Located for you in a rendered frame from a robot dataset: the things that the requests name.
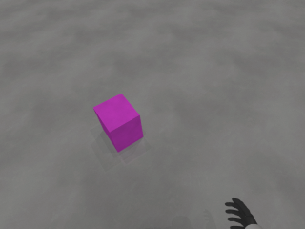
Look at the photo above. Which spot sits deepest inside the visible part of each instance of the robot right hand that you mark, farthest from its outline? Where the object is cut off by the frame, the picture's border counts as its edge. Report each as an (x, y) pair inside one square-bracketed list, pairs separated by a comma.
[(246, 218)]

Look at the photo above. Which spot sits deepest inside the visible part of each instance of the carton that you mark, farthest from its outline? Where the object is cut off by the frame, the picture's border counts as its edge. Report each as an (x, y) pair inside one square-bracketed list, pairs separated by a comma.
[(120, 121)]

